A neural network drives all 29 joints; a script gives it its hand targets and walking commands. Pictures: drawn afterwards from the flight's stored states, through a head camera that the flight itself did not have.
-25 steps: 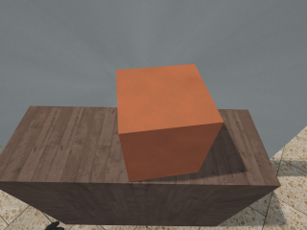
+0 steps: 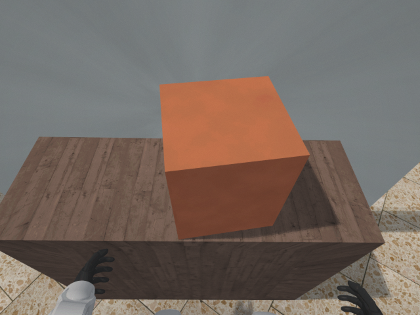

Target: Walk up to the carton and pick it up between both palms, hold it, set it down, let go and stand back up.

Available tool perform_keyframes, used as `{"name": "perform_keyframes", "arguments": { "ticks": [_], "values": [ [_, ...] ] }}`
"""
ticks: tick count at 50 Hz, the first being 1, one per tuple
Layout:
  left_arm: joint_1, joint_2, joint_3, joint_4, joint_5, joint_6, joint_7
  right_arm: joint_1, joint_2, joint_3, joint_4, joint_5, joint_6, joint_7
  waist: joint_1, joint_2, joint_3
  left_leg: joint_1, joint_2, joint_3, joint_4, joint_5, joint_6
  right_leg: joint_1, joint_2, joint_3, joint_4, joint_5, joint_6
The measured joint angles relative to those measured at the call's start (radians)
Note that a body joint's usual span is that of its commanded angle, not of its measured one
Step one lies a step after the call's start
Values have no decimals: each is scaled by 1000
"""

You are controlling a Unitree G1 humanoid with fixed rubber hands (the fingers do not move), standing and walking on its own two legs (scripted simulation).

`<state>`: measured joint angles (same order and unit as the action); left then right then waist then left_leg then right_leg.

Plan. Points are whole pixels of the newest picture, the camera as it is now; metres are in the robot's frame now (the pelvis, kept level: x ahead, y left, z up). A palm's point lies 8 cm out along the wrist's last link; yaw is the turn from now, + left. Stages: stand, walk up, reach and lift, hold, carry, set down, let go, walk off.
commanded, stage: reach and lift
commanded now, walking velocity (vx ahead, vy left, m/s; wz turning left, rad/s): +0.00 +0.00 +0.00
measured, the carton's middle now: (221, 161) +0.40 +0.00 +0.06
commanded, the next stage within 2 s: none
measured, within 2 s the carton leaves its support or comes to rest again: neither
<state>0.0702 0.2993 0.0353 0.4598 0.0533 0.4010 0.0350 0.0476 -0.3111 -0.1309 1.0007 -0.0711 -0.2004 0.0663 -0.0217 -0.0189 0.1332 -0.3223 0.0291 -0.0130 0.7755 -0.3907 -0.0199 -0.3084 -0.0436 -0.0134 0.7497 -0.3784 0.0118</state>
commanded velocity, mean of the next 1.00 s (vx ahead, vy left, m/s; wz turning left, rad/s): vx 0.00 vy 0.00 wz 0.00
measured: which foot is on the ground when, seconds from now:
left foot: down 0.00-1.00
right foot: down 0.00-1.00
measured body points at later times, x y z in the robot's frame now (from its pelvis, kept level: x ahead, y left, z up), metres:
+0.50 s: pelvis -0.02 -0.01 +0.03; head -0.01 +0.00 +0.48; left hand +0.16 +0.24 -0.05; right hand +0.14 -0.29 -0.04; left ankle +0.02 +0.13 -0.71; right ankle +0.02 -0.15 -0.71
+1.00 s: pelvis +0.00 -0.01 +0.04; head +0.01 -0.01 +0.49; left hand +0.20 +0.21 +0.01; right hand +0.19 -0.27 +0.01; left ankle +0.02 +0.13 -0.71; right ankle +0.02 -0.15 -0.71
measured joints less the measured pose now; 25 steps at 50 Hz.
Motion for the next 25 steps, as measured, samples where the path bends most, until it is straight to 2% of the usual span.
{"name": "perform_keyframes", "arguments": {
  "ticks": [4,9,13,18,25],
  "values": [
    [3,-34,0,-41,3,1,0,1,-3,0,-8,0,-3,4,0,5,-31,5,7,2,-71,42,-2,7,8,0,-78,47,0],
    [35,-42,9,-55,3,-11,0,11,-3,0,-77,4,-3,5,0,0,-42,22,7,4,-157,98,-2,21,9,0,-161,102,5],
    [91,-44,10,-65,-1,-43,13,32,3,0,-147,9,-3,15,0,-11,-50,45,7,6,-220,136,-3,42,10,0,-219,138,5],
    [153,-58,10,-90,-17,-103,38,50,19,0,-172,18,-3,30,0,-19,-69,66,7,7,-281,174,-6,60,11,0,-276,174,5],
    [160,-73,10,-93,-36,-177,65,94,46,0,-239,29,4,39,0,-15,-83,83,7,8,-314,196,-6,72,11,0,-295,190,5]
  ]
}}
